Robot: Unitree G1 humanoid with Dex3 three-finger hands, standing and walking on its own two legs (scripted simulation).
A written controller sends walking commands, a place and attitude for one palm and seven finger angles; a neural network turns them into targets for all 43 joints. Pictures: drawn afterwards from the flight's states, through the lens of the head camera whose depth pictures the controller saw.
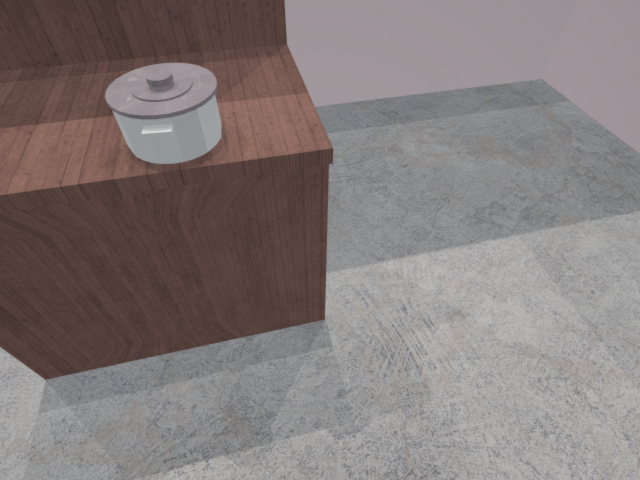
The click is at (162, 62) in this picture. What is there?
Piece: lid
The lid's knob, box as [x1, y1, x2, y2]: [145, 69, 172, 86]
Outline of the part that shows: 145,75 147,83 151,86 163,86 172,81 171,72 166,69 155,69 148,72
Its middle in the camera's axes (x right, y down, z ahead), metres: -0.31 -0.31 +0.74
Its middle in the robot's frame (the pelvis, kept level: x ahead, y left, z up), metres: +0.76 +0.35 +0.12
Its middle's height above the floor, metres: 0.90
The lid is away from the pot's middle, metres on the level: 0.00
